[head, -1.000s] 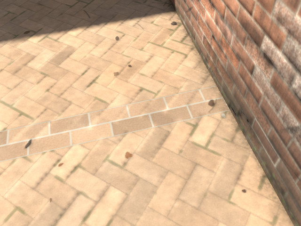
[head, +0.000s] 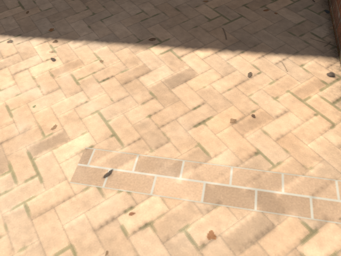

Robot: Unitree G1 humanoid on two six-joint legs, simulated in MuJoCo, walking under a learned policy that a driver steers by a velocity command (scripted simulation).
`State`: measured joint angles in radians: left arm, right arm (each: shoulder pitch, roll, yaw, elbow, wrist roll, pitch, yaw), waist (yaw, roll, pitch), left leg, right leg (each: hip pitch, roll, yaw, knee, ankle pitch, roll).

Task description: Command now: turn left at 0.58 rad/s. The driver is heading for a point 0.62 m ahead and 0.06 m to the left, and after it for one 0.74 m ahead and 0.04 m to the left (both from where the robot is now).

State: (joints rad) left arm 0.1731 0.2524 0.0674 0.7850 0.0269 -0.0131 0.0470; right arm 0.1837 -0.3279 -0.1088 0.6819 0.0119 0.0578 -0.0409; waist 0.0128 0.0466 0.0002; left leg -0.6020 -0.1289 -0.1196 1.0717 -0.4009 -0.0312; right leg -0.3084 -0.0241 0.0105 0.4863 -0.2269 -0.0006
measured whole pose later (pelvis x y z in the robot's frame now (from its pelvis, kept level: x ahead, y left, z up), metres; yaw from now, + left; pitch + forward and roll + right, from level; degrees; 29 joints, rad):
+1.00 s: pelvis +0.36 +0.13 +0.00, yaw +12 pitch +1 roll -1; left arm 0.28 0.28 0.05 0.80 -0.01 -0.07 -0.03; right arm 0.20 -0.29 -0.05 0.71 0.00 -0.09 -0.01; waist 0.04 0.03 0.05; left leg -0.52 0.07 -0.07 1.10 -0.34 0.00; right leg -0.25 0.11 0.02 0.36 -0.12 -0.09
